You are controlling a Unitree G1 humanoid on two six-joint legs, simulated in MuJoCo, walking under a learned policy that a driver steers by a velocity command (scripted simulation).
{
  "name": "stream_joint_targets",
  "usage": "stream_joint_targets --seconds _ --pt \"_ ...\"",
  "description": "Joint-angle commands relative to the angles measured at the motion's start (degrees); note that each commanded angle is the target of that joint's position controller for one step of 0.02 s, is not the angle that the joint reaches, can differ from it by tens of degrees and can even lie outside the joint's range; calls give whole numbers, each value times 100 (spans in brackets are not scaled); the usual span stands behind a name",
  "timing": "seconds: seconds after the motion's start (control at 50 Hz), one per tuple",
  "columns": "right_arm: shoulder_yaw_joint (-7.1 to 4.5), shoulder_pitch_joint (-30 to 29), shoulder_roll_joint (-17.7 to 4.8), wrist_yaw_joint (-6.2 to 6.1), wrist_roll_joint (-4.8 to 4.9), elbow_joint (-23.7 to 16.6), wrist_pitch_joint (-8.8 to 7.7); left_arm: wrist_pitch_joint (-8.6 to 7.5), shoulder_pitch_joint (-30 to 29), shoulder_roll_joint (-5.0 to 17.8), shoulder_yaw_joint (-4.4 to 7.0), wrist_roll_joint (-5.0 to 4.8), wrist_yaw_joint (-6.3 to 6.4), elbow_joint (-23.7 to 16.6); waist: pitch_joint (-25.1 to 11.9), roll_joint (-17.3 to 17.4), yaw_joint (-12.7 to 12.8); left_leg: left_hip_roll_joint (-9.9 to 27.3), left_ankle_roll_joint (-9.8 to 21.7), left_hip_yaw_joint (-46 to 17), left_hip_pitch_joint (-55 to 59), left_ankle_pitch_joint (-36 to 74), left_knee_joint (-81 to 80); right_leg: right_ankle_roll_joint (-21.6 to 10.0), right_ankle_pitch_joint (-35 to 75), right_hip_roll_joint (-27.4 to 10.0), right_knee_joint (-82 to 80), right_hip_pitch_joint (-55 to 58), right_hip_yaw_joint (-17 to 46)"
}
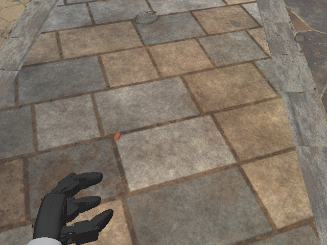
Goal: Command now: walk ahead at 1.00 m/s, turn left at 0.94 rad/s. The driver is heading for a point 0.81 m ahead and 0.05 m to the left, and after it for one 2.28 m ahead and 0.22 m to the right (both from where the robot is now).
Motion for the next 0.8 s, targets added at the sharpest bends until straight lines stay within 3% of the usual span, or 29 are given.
stream_joint_targets --seconds 0.02,0.04,0.06,0.08,0.1,0.12,0.14,0.18,0.2,0.28,0.34,0.38,0.42,0.44,0.46,0.48,0.5,0.52,0.54,0.56,0.58,0.6,0.62,0.64,0.66,0.7,0.76,0.8 --pt "-130 -523 -500 47 -109 -516 -29 -143 1937 1138 676 -114 14 121 -1105 667 1522 377 166 -455 -1839 1596 1553 -382 -424 -218 24 4046 -201" --pt "94 -427 225 94 -303 -783 -76 -99 3152 1663 754 19 1 342 -1976 -821 1681 153 -16 109 -2888 -754 3767 -763 -1566 -1396 -146 5629 1637" --pt "146 340 30 111 164 -1108 -162 -134 2838 1993 788 252 -135 372 -2138 -2999 1017 406 -95 480 -4609 -499 5054 -1789 -4077 -2652 -1534 5960 5250" --pt "58 -106 -440 35 226 -879 -62 -80 2341 1261 694 246 -122 226 -1058 -1666 1207 878 -187 665 -5173 280 5621 -1743 -5200 -2318 -1720 5348 4758" --pt "27 -759 -620 67 24 -1018 -12 -10 2234 991 625 184 -81 322 -402 -936 1332 1007 -190 941 -5219 743 5627 -1535 -4045 -2030 -1593 4686 3422" --pt "13 -1091 -586 106 -125 -1082 29 30 2207 942 595 231 -79 450 -98 -112 1287 1219 -199 1008 -4861 958 5417 -1420 -2764 -1731 -1537 4049 2426" --pt "-19 -1339 -585 165 -182 -1219 40 44 2083 872 569 271 -86 620 212 -16 1144 1382 -197 960 -4622 1123 5056 -1341 -1970 -1488 -1534 3477 1703" --pt "-21 -1400 -513 267 -27 -1332 148 28 1933 572 474 241 -122 905 345 -395 926 1608 -217 977 -4312 1079 4696 -1162 -1146 -1267 -1648 2987 698" --pt "3 -1458 -464 297 -7 -1389 199 30 1954 521 455 202 -131 1041 379 -411 875 1679 -232 1004 -4381 1099 4586 -1141 -822 -1258 -1702 2931 389" --pt "57 -1819 -591 388 -103 -1591 219 23 1840 990 534 250 -54 1290 682 -290 747 1734 -391 1173 -4495 1977 3655 -1147 111 -1291 -2095 2691 -719" --pt "135 -2556 -523 477 -130 -1716 109 0 2352 1197 531 253 -32 1551 986 58 1057 1500 -221 1585 -4009 2724 2137 -1042 500 -1200 -2483 2734 -1324" --pt "179 -2910 -436 553 -103 -1805 -1 25 2709 1403 525 198 -62 1758 1125 73 1108 1201 -8 1916 -3389 2672 1218 -1089 1636 -1288 -2627 2933 -1557" --pt "70 -3033 -663 561 -124 -1913 -64 94 2895 1722 529 131 -60 1933 895 -389 858 677 185 2366 -2499 2069 747 -1216 4761 -1460 -2133 3335 -1706" --pt "-44 -2709 -888 532 -135 -1908 -48 138 2934 1846 518 119 -33 2043 563 -740 501 511 323 2421 -1906 1675 655 -1261 6186 -1600 -1474 3564 -1694" --pt "-218 -1713 -1233 463 -129 -1705 -16 188 2881 1944 501 124 -8 2149 -21 -993 -142 448 502 2299 -636 1619 454 -1258 6876 -1640 -386 3417 -1599" --pt "-373 -248 -1464 355 -125 -1292 38 203 2543 1965 463 98 10 2138 -556 -980 -1012 719 679 1984 1316 2324 -208 -1119 6401 -1391 1170 2428 -1638" --pt "-433 557 -1889 221 -194 -923 77 153 2786 1173 266 266 -20 1908 -1409 258 -697 2114 645 165 3619 1907 392 -966 164 -595 3575 464 -1318" --pt "-362 539 -1944 245 -401 -1016 -44 -58 3443 780 133 -38 -77 1776 -2984 1432 -191 3327 1264 -2864 4339 -162 -924 -1001 -2317 118 5129 -552 -113" --pt "-291 527 -1410 292 -428 -873 -121 -131 2462 1408 336 -281 -53 1653 -2190 723 -519 3045 999 -2646 3525 -747 -1615 -995 -1905 -98 5408 -1080 37" --pt "-226 248 -1207 303 -375 -715 -174 -119 2010 1193 318 -344 -40 1422 -918 560 -290 2934 895 -1733 2481 -458 -1809 -916 -1545 -277 5262 -1488 -205" --pt "-180 -174 -1031 317 -360 -613 -238 -52 1857 984 280 -213 -16 1415 -297 22 59 2796 760 -1057 1468 164 -1980 -856 -1193 -584 5015 -1348 -295" --pt "-122 -533 -738 338 -434 -562 -306 72 2025 913 318 -96 -20 1490 -49 148 413 2581 652 -403 698 615 -2056 -815 -846 -811 4804 -988 -306" --pt "-71 -748 -481 361 -475 -497 -350 232 2359 769 325 -105 -58 1611 51 322 680 2434 548 159 181 917 -2197 -799 -632 -960 4784 -632 -275" --pt "-73 -877 -370 380 -413 -407 -380 361 2477 637 325 -128 -84 1657 134 439 800 2377 475 610 -114 1258 -2354 -776 -615 -1048 4694 -515 -303" --pt "-76 -1004 -348 383 -347 -328 -398 470 2433 559 322 -146 -98 1650 347 423 887 2336 351 1069 -347 1620 -2496 -744 -656 -1119 4586 -598 -305" --pt "-103 -1136 -441 335 -385 -232 -427 572 2071 528 318 -98 -95 1525 729 342 919 2137 156 1881 -640 2288 -2696 -661 -225 -1091 4306 -915 -362" --pt "-102 -1254 -564 180 -457 -198 -440 499 1462 572 295 24 -177 1245 1102 234 906 1721 15 2810 -788 3235 -2800 -645 1039 -798 2995 -909 -835" --pt "-141 -1142 -854 19 -404 -188 -412 401 1018 552 262 167 -338 1112 1131 -127 742 1640 -203 3199 -676 4240 -2578 -704 1852 -475 1628 -326 -1479"
Keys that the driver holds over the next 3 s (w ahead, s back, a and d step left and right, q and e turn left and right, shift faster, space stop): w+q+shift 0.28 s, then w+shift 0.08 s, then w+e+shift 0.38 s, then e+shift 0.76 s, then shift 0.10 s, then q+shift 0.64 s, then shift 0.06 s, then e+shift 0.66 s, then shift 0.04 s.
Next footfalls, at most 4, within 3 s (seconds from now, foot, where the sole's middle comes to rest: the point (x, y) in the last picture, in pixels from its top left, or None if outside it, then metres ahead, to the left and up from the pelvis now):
0.02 right None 0.19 -0.19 -0.76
0.48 left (99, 244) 0.53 0.20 -0.76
0.92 right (113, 148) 0.98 0.14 -0.76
1.40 left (81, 129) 1.12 0.30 -0.76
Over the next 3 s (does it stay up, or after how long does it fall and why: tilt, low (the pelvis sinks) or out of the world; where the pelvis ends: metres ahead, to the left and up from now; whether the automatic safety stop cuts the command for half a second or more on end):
stays up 1.02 0.28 0.01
